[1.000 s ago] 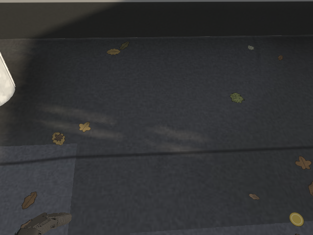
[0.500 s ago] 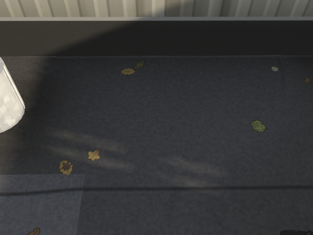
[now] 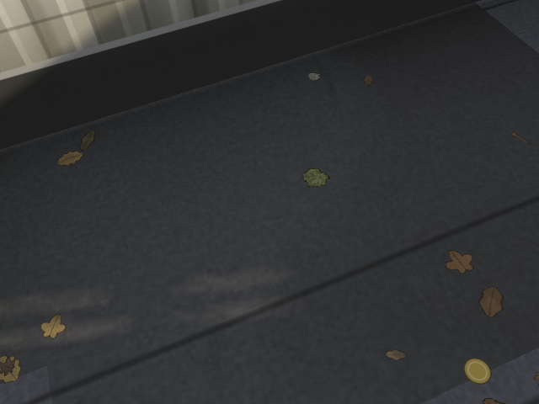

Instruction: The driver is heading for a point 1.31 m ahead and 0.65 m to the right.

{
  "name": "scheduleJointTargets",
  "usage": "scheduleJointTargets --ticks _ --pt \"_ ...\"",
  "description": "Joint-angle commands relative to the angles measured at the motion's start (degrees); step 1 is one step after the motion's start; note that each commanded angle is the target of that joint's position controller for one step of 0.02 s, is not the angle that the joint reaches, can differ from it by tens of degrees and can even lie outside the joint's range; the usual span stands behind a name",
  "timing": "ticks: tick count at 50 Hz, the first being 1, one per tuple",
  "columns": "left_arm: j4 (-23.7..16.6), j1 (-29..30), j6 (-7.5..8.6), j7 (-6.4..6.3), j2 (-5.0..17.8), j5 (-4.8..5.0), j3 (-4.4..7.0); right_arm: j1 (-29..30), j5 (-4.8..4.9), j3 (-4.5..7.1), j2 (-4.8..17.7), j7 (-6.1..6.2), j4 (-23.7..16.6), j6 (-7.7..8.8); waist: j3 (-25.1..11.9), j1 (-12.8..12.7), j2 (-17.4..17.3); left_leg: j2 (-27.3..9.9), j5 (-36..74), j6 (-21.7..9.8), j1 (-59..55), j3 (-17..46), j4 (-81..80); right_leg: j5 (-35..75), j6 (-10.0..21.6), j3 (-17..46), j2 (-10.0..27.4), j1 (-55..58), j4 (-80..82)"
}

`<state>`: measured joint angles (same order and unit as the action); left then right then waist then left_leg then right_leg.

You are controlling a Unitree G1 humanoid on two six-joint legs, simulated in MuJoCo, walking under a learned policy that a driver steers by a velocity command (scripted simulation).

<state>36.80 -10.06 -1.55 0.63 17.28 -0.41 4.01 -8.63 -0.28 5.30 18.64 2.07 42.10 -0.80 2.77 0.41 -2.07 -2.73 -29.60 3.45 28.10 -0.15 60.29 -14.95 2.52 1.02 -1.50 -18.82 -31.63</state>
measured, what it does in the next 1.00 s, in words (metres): steps on the spot, turning right: left foot, then right foot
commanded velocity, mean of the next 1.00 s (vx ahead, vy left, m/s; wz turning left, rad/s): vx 0.00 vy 0.00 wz -0.57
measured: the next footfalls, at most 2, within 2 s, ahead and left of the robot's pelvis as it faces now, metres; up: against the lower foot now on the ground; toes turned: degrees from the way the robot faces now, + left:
left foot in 0.38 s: +0.08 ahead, +0.13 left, +0.00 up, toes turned -19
right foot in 0.80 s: -0.03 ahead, -0.12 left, +0.00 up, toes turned -30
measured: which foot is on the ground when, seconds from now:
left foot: up 0.00-0.36, down 0.38-0.80, up 0.82-1.00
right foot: down 0.00-0.38, up 0.40-0.78, down 0.80-1.00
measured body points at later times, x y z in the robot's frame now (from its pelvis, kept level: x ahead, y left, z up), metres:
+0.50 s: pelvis +0.01 +0.03 +0.01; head +0.04 +0.04 +0.45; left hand +0.24 +0.27 -0.09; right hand +0.07 -0.29 -0.08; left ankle +0.04 +0.14 -0.73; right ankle -0.04 -0.09 -0.66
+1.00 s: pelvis -0.03 -0.02 +0.01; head -0.01 -0.07 +0.46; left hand +0.26 +0.13 -0.06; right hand -0.06 -0.35 -0.11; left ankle +0.05 +0.12 -0.65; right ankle -0.07 -0.10 -0.73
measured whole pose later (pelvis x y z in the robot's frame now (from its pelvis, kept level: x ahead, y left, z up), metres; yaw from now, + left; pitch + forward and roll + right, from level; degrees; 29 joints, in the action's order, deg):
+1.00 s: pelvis -0.03 -0.02 +0.01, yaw -33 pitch +2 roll +2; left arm 34.5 -10.3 -1.1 -0.7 16.6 -0.3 3.0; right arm -7.9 0.0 5.2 19.6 1.5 41.1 -1.4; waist 3.4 0.1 -2.4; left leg -1.6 -21.9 4.5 30.2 0.5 62.8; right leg -12.4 2.9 2.9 -2.0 -15.3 -26.4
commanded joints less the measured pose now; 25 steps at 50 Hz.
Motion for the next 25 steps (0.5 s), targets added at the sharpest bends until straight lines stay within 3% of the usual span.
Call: scheduleJointTargets --ticks 1,4,8,14,17,18,19,20,21,22,23,24,25 --pt "-4.26 1.98 1.21 -1.08 9.69 0.95 2.45 1.4 -0.44 1.81 6.24 1.04 -4.48 0.35 -7.09 0.0 8.85 0.3 5.19 0.19 9.17 4.26 6.77 24.67 10.5 17.12 14.37 10.26 11.79" --pt "-4.57 1.63 0.92 -1.83 9.07 0.47 2.12 -0.02 -0.03 1.5 4.71 0.66 -4.2 0.74 -8.48 0.37 9.33 2.02 9.46 0.84 6.9 4.12 3.29 22.8 10.54 16.66 12.46 10.21 12.03" --pt "-4.52 0.47 0.48 -2.5 10.39 0.85 2.68 2.62 0.03 0.75 3.3 0.22 -5.11 1.21 -8.02 -1.06 9.93 3.02 10.63 1.61 4.87 5.08 -9.01 15.9 10.43 19.85 11.67 11.01 11.4" --pt "-5.33 1.48 -0.31 -1.73 11.13 1.01 3.13 2.68 0.78 0.9 4.02 -1.11 -5.68 2.37 -7.43 -1.67 11.55 5.2 8.06 0.51 -3.38 5.6 -20.68 14.14 10.44 27.19 10.79 8.1 10.04" --pt "-5.82 3.35 -0.81 -1.76 10.7 1.85 3.07 -0.34 0.95 1.18 3.99 -1.81 -5.11 3.14 -8.19 0.45 11.48 5.6 13.62 -1.06 -10.38 4.92 -33.16 16.57 8.34 29.28 8.69 8.16 7.15" --pt "-6.0 3.63 -0.96 -1.99 9.96 2.22 2.86 -2.04 0.71 1.51 4.58 -1.83 -4.51 3.28 -8.48 1.4 10.57 4.03 20.19 -2.08 -15.7 4.94 -39.28 13.36 6.19 28.26 6.77 5.69 5.36" --pt "-6.12 1.62 -0.91 -2.07 7.58 1.82 2.19 -3.48 -0.15 2.25 7.83 -1.52 -4.7 3.08 -10.37 0.55 4.46 -4.97 24.2 -5.39 -23.0 11.67 -40.87 1.77 2.98 24.15 3.38 -0.21 -1.42" --pt "-7.15 -0.8 -0.47 -1.9 6.02 1.97 1.93 -1.58 -1.39 3.07 12.53 -1.31 -4.79 2.33 -7.69 -2.88 -12.24 -15.84 35.97 -13.89 -24.99 24.6 -42.3 -17.18 -0.9 11.35 -6.69 -12.28 -12.05" --pt "-6.37 -0.88 0.13 -1.98 10.93 1.02 3.48 -0.88 -2.31 2.51 9.61 -1.36 -5.9 2.53 -7.2 -1.04 -11.35 -21.44 38.58 -19.84 -21.61 29.25 -43.12 -22.55 -3.82 8.95 -4.39 -14.89 -26.59" --pt "-5.2 -1.79 0.02 -1.84 13.14 1.34 4.52 1.62 -1.85 1.52 6.8 -1.03 -6.8 2.6 -6.42 -2.06 -7.1 -19.2 37.09 -18.93 -19.83 24.19 -42.49 -18.77 -4.87 8.83 -2.38 -14.75 -33.16" --pt "-3.85 -2.8 -0.59 -1.96 12.28 1.54 4.65 4.07 -1.12 1.05 5.19 -0.75 -7.23 2.45 -5.21 -2.93 -5.16 -15.07 34.11 -16.19 -18.9 18.51 -41.87 -15.33 -5.94 7.89 -1.72 -14.78 -35.9" --pt "-3.25 -3.31 -1.22 -2.1 10.95 1.4 4.42 4.89 -0.28 0.71 4.34 -0.49 -7.46 2.34 -4.37 -2.53 -5.03 -12.83 32.71 -14.8 -19.45 15.04 -41.56 -12.04 -6.94 7.34 -1.48 -16.19 -38.45" --pt "-3.29 -3.22 -1.61 -1.93 9.29 1.59 3.97 4.63 -0.04 0.4 4.15 -0.2 -7.42 2.11 -3.79 -2.04 -5.32 -11.78 34.2 -14.72 -19.42 12.35 -41.56 -10.32 -7.73 6.37 -1.2 -16.71 -39.78"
